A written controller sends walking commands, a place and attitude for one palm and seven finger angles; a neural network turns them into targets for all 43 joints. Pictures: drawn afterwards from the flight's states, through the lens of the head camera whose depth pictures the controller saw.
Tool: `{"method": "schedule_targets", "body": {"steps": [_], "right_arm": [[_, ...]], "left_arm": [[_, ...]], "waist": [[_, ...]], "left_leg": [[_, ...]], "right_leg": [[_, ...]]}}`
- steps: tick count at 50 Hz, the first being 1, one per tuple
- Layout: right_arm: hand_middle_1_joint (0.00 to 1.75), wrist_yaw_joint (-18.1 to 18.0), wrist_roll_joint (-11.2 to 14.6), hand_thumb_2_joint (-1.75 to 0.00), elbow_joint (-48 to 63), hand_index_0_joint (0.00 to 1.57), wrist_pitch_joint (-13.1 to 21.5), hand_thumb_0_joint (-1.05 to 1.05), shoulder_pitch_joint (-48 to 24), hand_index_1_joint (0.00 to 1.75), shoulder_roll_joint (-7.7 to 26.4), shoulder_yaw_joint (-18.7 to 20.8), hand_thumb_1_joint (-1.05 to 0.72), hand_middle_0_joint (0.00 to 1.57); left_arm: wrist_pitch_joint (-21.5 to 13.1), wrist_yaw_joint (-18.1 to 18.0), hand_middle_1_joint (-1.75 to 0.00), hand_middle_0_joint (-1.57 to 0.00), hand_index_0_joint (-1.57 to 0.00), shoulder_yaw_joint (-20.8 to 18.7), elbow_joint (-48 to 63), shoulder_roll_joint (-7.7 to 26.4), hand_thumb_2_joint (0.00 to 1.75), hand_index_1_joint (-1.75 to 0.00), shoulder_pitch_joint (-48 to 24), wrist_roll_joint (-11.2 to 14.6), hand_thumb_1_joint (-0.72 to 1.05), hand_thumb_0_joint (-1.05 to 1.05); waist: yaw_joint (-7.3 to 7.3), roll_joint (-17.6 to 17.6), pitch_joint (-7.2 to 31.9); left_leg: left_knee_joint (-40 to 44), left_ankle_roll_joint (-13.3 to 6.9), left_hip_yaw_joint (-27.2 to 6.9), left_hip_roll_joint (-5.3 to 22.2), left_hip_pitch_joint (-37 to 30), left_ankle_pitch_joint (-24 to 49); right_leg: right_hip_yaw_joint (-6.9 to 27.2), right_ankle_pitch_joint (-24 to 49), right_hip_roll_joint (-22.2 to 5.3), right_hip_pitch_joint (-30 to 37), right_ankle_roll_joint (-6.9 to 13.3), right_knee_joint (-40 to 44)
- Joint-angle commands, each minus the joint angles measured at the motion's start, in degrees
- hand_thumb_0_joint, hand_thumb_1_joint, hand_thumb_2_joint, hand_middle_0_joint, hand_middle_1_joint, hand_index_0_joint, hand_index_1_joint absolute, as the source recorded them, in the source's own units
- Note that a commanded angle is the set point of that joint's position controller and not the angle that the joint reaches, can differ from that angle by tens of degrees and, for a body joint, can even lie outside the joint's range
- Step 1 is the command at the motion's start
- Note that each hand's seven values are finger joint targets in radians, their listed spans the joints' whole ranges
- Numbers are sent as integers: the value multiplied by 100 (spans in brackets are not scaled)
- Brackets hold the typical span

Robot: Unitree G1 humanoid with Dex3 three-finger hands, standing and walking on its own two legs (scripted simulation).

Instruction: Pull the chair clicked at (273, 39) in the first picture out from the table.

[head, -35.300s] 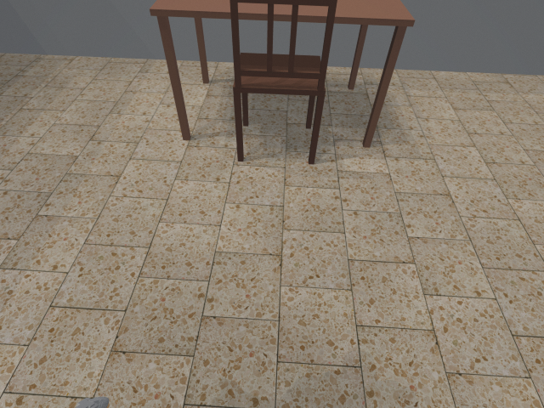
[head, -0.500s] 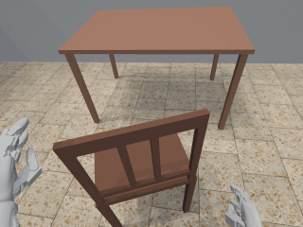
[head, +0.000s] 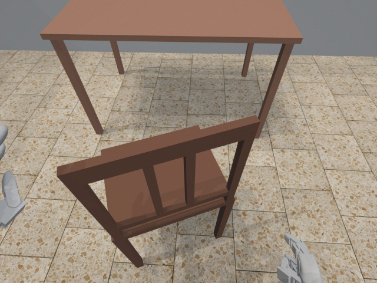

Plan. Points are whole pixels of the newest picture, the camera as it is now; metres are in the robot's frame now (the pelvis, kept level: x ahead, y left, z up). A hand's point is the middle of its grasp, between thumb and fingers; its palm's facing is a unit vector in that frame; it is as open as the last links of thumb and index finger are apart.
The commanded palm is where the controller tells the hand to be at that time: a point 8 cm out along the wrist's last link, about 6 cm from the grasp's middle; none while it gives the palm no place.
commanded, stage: step back with the hand held close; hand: left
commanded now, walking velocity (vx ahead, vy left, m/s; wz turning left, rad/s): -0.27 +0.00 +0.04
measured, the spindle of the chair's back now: (154, 191) +0.35 +0.12 -0.09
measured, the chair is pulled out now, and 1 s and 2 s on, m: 0.59 0.59 0.59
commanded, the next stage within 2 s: none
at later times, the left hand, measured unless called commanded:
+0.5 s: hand out of the picture +0.16 +0.26 +0.16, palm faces +0.48 -0.73 -0.48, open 7.4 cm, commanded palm +0.09 +0.29 +0.18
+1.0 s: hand out of the picture +0.14 +0.26 +0.17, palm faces +0.48 -0.71 -0.51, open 7.4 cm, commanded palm +0.08 +0.29 +0.18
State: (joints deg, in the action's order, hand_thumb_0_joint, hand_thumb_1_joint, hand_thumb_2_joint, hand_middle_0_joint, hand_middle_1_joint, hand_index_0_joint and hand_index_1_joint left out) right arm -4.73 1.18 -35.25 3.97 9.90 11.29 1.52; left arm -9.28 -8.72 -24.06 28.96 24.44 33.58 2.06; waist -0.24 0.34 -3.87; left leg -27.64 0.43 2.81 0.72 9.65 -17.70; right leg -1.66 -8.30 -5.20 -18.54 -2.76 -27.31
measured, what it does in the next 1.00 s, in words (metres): shifts its weight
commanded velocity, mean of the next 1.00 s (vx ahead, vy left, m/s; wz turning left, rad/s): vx -0.36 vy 0.00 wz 0.02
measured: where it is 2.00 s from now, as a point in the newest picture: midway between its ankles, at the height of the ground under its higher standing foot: outside the picture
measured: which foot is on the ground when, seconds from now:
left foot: down 0.00-1.00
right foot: down 0.00-1.00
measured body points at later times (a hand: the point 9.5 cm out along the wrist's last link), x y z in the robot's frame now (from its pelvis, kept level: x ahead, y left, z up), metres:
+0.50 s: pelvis -0.04 -0.01 -0.01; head -0.02 +0.00 +0.44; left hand +0.13 +0.30 +0.19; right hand +0.13 -0.25 -0.09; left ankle -0.03 +0.12 -0.74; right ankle +0.06 -0.15 -0.74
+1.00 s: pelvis -0.06 -0.01 -0.01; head -0.03 -0.01 +0.44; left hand +0.11 +0.29 +0.19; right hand +0.13 -0.26 -0.09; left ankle -0.03 +0.12 -0.74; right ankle +0.06 -0.15 -0.74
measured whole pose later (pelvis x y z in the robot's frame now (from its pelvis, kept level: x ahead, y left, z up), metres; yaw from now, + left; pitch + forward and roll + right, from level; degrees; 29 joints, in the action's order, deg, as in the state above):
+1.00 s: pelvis -0.06 -0.01 -0.01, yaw +1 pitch +2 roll +0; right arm -5.0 0.4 -35.6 6.1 9.9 12.0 2.1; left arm -12.9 -10.9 -26.5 30.7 24.0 31.1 0.4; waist 0.5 -1.0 -1.3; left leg -36.3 0.8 0.7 1.7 22.0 -16.6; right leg -2.4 -4.7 -3.9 -27.5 -1.4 -30.1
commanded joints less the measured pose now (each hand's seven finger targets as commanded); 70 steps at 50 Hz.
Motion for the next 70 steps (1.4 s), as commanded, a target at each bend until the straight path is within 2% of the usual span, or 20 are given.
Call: {"method": "schedule_targets", "body": {"steps": [1, 5, 9, 10, 14, 20, 25, 29, 30, 31, 35, 44, 50, 57, 61, 64, 65, 66, 69, 70], "right_arm": [[30, -105, -34, -90, 906, 20, 328, 0, -579, 30, 643, 208, -90, 20], [30, -135, -25, -90, 875, 20, 297, 0, -526, 30, 668, 212, -90, 20], [30, -137, -66, -90, 936, 20, 285, 0, -448, 30, 689, 141, -90, 20], [30, -165, -50, -90, 906, 20, 281, 0, -446, 30, 705, 151, -90, 20], [30, -157, -71, -90, 1006, 20, 314, 0, -410, 30, 736, 113, -90, 20], [30, -144, -45, -90, 993, 20, 413, 0, -434, 30, 785, 168, -90, 20], [30, -104, -47, -90, 921, 20, 464, 0, -419, 30, 811, 239, -90, 20], [30, -82, -72, -90, 900, 20, 500, 0, -396, 30, 798, 250, -90, 20], [30, -95, -69, -90, 844, 20, 504, 0, -437, 30, 811, 279, -90, 20], [30, -92, -77, -90, 857, 20, 508, 0, -400, 30, 776, 269, -90, 20], [30, -94, -72, -90, 771, 20, 514, 0, -435, 30, 755, 320, -90, 20], [30, -98, -106, -90, 780, 20, 478, 0, -400, 30, 783, 321, -90, 20], [30, -126, -86, -90, 810, 20, 577, 0, -404, 30, 844, 331, -90, 20], [30, -98, -141, -90, 728, 20, 674, 0, -272, 30, 802, 316, -90, 20], [30, -84, -151, -90, 690, 20, 647, 0, -276, 30, 779, 311, -90, 20], [30, -80, -138, -90, 737, 20, 650, 0, -311, 30, 816, 315, -90, 20], [30, -102, -123, -90, 713, 20, 662, 0, -379, 30, 837, 347, -90, 20], [30, -96, -113, -90, 742, 20, 670, 0, -316, 30, 784, 316, -90, 20], [30, -80, -90, -90, 758, 20, 728, 0, -308, 30, 798, 329, -90, 20], [30, -96, -89, -90, 703, 20, 738, 0, -328, 30, 794, 358, -90, 20]], "left_arm": [[-278, -226, -30, -20, -20, -776, 915, 752, 90, -30, -29, 32, 90, 0], [-194, -262, -30, -20, -20, -703, 898, 808, 90, -30, -309, 17, 90, 0], [-199, -298, -30, -20, -20, -653, 1075, 866, 90, -30, -566, -24, 90, 0], [-206, -326, -30, -20, -20, -730, 1176, 998, 90, -30, -626, -37, 90, 0], [-256, -358, -30, -20, -20, -745, 1198, 941, 90, -30, -640, -63, 90, 0], [-341, -374, -30, -20, -20, -825, 1107, 956, 90, -30, -475, -85, 90, 0], [-410, -370, -30, -20, -20, -870, 1203, 997, 90, -30, -501, -112, 90, 0], [-482, -359, -30, -20, -20, -873, 1334, 936, 90, -30, -431, -121, 90, 0], [-500, -380, -30, -20, -20, -1019, 1324, 1096, 90, -30, -415, -133, 90, 0], [-520, -369, -30, -20, -20, -957, 1377, 979, 90, -30, -345, -120, 90, 0], [-561, -363, -30, -20, -20, -1085, 1332, 1082, 90, -30, -272, -98, 90, 0], [-620, -376, -30, -20, -20, -1026, 1215, 992, 90, -30, -345, -140, 90, 0], [-688, -382, -30, -20, -20, -1034, 1269, 1044, 90, -30, -579, -210, 90, 0], [-752, -394, -30, -20, -20, -975, 1403, 987, 90, -30, -610, -202, 90, 0], [-759, -414, -30, -20, -20, -1013, 1363, 999, 90, -30, -450, -189, 90, 0], [-787, -401, -30, -20, -20, -1012, 1374, 951, 90, -30, -401, -216, 90, 0], [-791, -420, -30, -20, -20, -1166, 1307, 1117, 90, -30, -421, -251, 90, 0], [-795, -394, -30, -20, -20, -1034, 1309, 925, 90, -30, -359, -224, 90, 0], [-817, -360, -30, -20, -20, -1012, 1406, 905, 90, -30, -412, -216, 90, 0], [-811, -382, -30, -20, -20, -1161, 1348, 1080, 90, -30, -470, -233, 90, 0]], "waist": [[71, 552, 1073], [59, 230, 817], [70, -155, 679], [64, 8, 657], [88, 241, 693], [89, 527, 695], [95, 228, 771], [95, 297, 966], [96, 343, 1014], [81, 344, 1102], [68, 183, 1216], [35, -21, 998], [33, 319, 840], [24, 95, 932], [13, 165, 1021], [16, 420, 958], [37, 485, 948], [13, 545, 1001], [23, 547, 975], [28, 459, 967]], "left_leg": [[566, -133, -378, 669, 885, 2035], [482, -132, -338, 504, 1281, 648], [323, -144, -304, 268, 1279, -394], [355, -162, -307, 266, 1255, -525], [611, -229, -428, 376, 1651, -924], [741, -295, -565, 503, 2149, -989], [514, -286, -576, 481, 2243, -667], [418, -293, -607, 516, 2267, -425], [422, -312, -640, 545, 2300, -368], [390, -300, -631, 545, 2253, -234], [161, -249, -570, 465, 2073, -80], [285, -284, -574, 397, 2267, -1046], [483, -411, -673, 568, 2979, -1558], [164, -307, -590, 392, 2556, -1314], [214, -278, -596, 396, 2352, -1171], [487, -353, -714, 584, 2720, -1257], [578, -402, -776, 682, 2959, -1264], [597, -408, -758, 713, 3042, -1220], [503, -412, -753, 768, 3173, -1006], [439, -404, -753, 747, 3137, -911]], "right_leg": [[50, 1707, -77, 1412, 257, -418], [341, 1291, -137, 1233, 282, -47], [639, -295, -225, 646, 300, 630], [684, -554, -226, 587, 316, 747], [549, -1160, -96, 737, 228, 635], [463, -667, -36, 1102, 211, 239], [538, -68, -80, 1132, 243, 49], [526, 223, -79, 1154, 256, -201], [518, 397, -95, 1253, 265, -233], [490, 538, -94, 1264, 271, -302], [608, 834, -205, 1084, 342, -212], [704, -585, -189, 688, 313, 222], [654, -479, -35, 1127, 253, -242], [798, -564, -195, 752, 347, 102], [734, -657, -197, 703, 363, 239], [544, -426, -21, 1007, 285, -155], [477, -171, 26, 1293, 262, -370], [429, 7, 56, 1399, 256, -548], [389, 583, 79, 1516, 244, -858], [449, 718, 32, 1525, 268, -826]]}}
